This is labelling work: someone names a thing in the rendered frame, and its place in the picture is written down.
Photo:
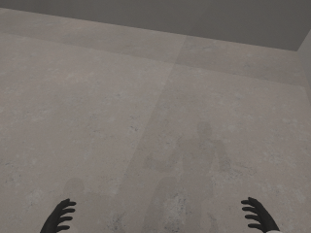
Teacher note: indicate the left robot hand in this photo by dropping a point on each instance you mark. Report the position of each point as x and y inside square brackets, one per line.
[50, 226]

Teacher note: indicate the right robot hand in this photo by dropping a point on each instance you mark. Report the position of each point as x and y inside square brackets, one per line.
[266, 221]

